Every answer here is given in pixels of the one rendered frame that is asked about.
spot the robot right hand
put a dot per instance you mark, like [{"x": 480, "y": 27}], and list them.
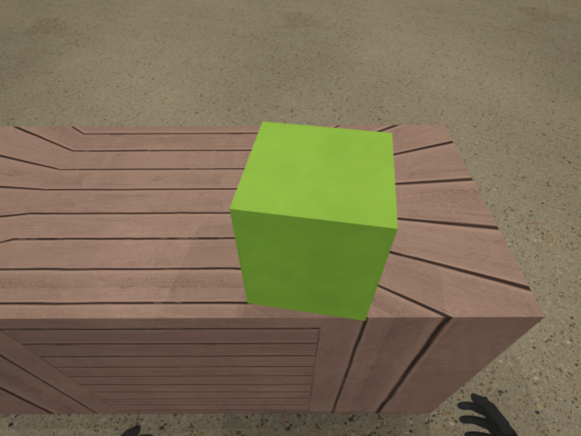
[{"x": 494, "y": 421}]

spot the carton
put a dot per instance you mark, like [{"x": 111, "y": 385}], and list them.
[{"x": 314, "y": 218}]

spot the pedestal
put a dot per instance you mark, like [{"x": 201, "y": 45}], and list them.
[{"x": 121, "y": 289}]

